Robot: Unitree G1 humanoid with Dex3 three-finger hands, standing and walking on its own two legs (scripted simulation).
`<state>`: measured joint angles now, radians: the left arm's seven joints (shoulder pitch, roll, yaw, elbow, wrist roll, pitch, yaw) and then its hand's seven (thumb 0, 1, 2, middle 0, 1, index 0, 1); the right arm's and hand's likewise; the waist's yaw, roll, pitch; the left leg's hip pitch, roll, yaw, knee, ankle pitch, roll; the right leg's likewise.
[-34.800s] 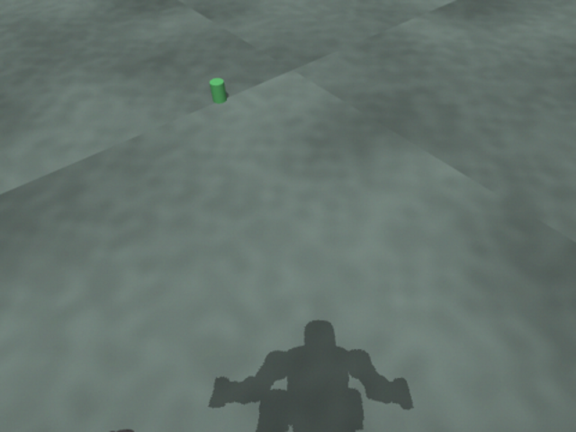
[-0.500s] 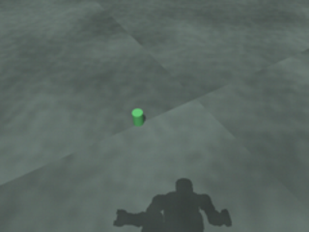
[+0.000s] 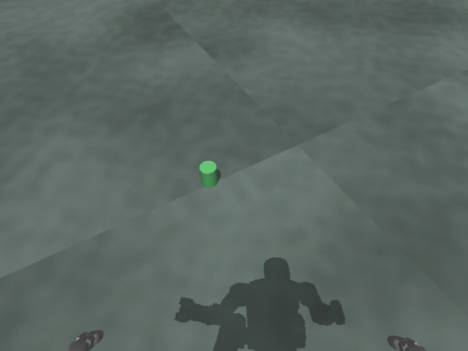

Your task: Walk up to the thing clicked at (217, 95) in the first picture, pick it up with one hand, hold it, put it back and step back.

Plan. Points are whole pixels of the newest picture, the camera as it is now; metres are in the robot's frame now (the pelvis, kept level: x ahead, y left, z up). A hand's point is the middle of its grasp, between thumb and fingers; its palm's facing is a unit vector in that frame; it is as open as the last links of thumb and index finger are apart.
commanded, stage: step back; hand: left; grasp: from the side
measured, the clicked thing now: (208, 174) +1.01 +0.17 -0.71
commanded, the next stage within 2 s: stand in 0.10 s
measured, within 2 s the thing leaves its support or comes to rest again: neither
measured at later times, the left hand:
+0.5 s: hand out of the picture +0.08 +0.24 -0.14, palm faces -0.04 -0.94 -0.33, open 7.4 cm
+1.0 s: hand out of the picture +0.04 +0.24 -0.14, palm faces -0.04 -0.94 -0.35, open 7.4 cm
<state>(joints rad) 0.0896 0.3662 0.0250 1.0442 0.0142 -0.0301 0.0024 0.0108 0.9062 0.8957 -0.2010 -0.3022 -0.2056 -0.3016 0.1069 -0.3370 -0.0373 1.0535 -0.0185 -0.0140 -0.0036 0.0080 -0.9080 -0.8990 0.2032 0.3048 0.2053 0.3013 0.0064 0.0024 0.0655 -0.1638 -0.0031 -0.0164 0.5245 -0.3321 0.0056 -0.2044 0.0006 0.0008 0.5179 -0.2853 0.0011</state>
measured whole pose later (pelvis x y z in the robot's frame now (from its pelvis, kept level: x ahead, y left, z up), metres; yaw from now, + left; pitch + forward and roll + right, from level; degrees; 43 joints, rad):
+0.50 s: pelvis -0.01 +0.00 +0.01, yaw +0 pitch -2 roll +0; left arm 0.07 0.34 -0.01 1.13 0.01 -0.02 0.00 0.01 0.91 0.90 -0.20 -0.30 -0.21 -0.30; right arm 0.07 -0.33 -0.01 1.13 -0.01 -0.01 0.00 0.01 -0.91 -0.90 0.20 0.30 0.20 0.30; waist 0.00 -0.01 0.06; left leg -0.07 0.00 -0.01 0.30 -0.19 0.00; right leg -0.12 0.00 0.01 0.31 -0.16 0.00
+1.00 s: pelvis -0.02 -0.01 +0.01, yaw +0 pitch -2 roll +0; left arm 0.13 0.35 -0.01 1.14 0.01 -0.02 0.00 0.01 0.91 0.90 -0.20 -0.30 -0.21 -0.30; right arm 0.14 -0.34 -0.01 1.15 -0.01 -0.01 0.01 0.01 -0.91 -0.90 0.20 0.30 0.20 0.30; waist 0.00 0.00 0.05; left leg -0.10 0.01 -0.02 0.31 -0.18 -0.02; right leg -0.15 0.01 0.00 0.32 -0.15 -0.01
